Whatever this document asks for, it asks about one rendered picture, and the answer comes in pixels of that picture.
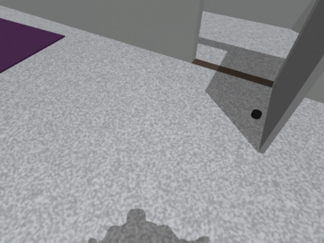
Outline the tin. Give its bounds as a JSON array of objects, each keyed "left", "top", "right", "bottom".
[{"left": 251, "top": 109, "right": 262, "bottom": 119}]

